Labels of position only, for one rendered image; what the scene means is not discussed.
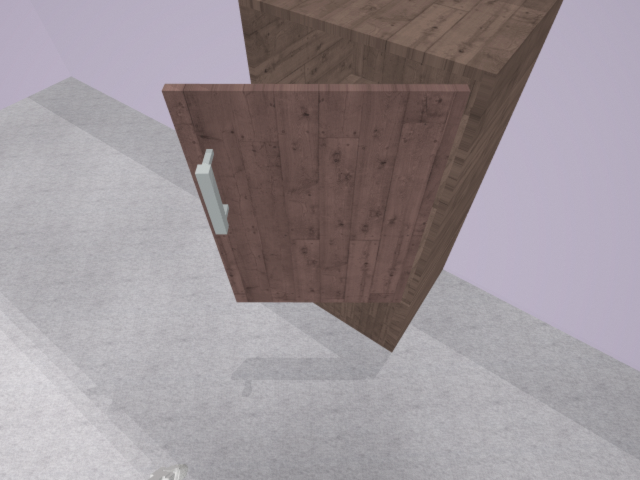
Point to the cupboard door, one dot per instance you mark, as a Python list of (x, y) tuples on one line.
[(329, 186)]

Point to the handle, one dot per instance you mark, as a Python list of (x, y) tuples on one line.
[(218, 212)]

